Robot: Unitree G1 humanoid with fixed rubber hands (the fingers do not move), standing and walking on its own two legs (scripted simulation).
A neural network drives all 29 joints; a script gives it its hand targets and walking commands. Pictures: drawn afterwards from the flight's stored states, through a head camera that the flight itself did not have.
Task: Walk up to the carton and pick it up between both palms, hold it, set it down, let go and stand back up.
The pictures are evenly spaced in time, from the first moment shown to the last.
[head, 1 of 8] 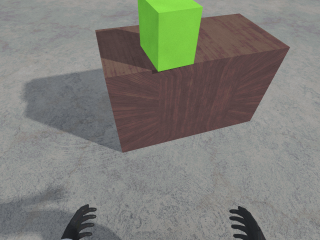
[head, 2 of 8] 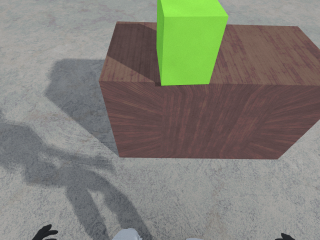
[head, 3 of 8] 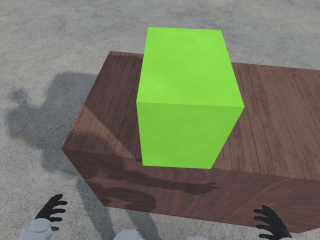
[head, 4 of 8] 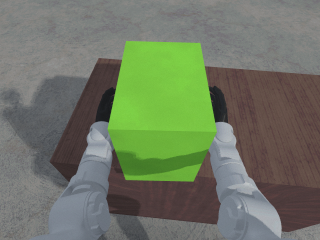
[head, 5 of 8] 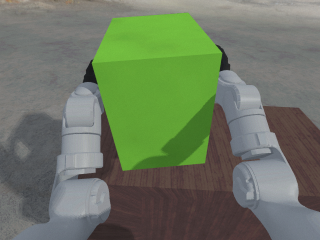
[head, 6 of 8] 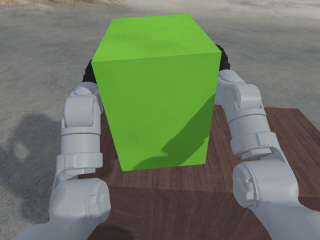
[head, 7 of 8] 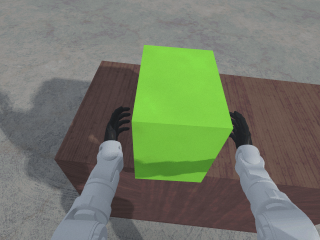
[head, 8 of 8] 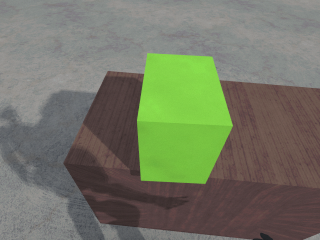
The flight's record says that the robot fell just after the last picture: no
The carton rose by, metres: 0.22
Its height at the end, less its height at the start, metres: +0.00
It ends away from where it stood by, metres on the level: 0.02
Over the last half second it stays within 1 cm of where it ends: yes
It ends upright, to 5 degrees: yes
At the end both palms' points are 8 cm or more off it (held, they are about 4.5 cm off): yes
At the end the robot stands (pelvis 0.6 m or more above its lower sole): yes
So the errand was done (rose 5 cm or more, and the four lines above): yes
